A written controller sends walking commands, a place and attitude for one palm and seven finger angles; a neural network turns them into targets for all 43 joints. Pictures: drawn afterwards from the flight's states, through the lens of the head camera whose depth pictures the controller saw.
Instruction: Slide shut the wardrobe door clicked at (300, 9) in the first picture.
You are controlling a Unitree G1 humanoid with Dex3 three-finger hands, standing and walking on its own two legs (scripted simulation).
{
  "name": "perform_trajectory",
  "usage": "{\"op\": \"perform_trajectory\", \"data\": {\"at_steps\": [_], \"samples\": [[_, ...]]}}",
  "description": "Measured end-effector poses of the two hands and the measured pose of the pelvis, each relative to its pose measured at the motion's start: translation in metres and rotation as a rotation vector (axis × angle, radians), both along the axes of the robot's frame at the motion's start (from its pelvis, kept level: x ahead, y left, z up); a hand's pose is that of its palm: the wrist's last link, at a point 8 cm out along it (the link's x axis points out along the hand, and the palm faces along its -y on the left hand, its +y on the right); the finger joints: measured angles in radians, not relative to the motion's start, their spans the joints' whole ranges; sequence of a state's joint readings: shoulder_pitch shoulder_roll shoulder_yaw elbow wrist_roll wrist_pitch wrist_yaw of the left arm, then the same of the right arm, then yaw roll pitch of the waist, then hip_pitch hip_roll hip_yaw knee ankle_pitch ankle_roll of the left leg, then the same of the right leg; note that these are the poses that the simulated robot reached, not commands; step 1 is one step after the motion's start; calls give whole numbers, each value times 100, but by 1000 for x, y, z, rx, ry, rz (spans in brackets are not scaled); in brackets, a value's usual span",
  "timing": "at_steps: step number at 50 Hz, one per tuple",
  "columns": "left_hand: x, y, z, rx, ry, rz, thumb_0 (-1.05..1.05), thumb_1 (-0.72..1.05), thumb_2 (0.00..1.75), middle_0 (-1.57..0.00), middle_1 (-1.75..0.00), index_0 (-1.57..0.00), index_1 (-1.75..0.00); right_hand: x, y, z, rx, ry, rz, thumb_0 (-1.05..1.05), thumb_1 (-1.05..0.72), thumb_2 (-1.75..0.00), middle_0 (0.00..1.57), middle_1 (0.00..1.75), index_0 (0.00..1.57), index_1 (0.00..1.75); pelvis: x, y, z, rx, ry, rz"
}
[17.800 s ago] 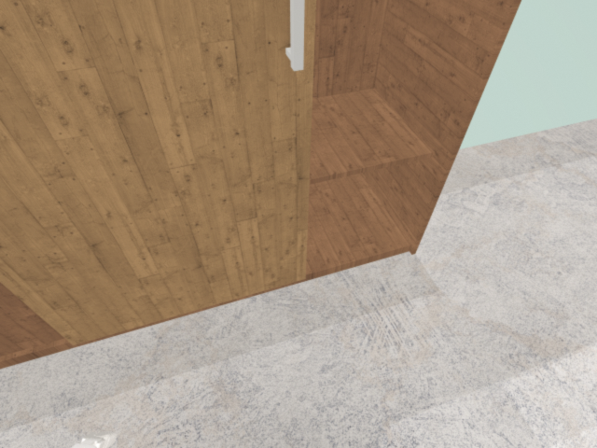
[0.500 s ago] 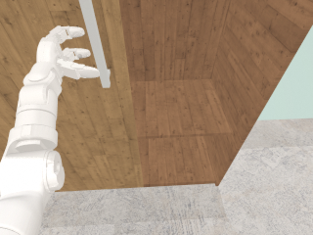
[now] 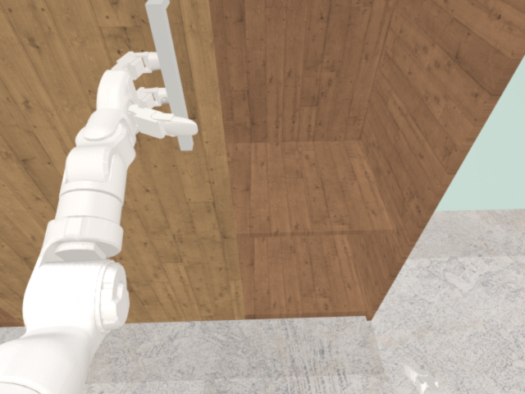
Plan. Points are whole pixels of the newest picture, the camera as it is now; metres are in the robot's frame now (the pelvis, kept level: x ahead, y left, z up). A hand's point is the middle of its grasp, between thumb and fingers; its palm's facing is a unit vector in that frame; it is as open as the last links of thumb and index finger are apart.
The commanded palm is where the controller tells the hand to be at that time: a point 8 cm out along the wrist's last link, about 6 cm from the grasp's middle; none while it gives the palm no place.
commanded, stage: slide the fingers in behind the handle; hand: left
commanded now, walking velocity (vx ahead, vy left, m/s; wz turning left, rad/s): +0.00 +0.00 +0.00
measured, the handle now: (176, 79) +0.50 +0.15 +0.25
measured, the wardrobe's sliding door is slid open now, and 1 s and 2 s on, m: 0.48 0.48 0.48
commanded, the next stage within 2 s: grip the handle and tug to test in 1.06 s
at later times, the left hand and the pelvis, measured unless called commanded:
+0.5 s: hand (174, 102) +0.45 +0.15 +0.24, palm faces +0.09 -1.00 +0.02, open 14.0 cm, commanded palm +0.43 +0.20 +0.24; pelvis +0.01 +0.00 +0.00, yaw -1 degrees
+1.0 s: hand (173, 102) +0.44 +0.14 +0.25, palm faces +0.09 -1.00 +0.02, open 14.0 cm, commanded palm +0.42 +0.20 +0.24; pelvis +0.00 +0.00 +0.00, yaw -1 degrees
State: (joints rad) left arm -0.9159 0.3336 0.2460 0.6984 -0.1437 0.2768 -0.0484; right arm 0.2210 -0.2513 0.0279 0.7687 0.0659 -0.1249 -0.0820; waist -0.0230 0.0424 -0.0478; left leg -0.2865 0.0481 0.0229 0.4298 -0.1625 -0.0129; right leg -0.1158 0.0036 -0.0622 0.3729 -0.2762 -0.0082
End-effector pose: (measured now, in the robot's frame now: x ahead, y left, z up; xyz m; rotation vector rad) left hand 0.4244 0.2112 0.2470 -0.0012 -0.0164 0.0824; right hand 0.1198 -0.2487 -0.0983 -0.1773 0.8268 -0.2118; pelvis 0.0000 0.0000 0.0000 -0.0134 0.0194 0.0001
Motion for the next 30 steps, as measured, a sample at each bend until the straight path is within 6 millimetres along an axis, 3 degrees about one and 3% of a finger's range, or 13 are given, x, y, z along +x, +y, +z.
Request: {"op": "perform_trajectory", "data": {"at_steps": [16,30], "samples": [[4,-8,-5,-9,-13,-1,-1,-50,30,-30,-120,-30,-120,-16,-10,-7,-2,65,-42,1,-91,-90,20,30,20,30,8,-3,0,4,-2,-11],[1,-13,-6,-18,6,3,-1,-50,30,-31,-120,-30,-120,2,-7,-2,3,22,-26,1,-91,-90,20,30,20,30,9,-4,0,6,-7,-13]]}}
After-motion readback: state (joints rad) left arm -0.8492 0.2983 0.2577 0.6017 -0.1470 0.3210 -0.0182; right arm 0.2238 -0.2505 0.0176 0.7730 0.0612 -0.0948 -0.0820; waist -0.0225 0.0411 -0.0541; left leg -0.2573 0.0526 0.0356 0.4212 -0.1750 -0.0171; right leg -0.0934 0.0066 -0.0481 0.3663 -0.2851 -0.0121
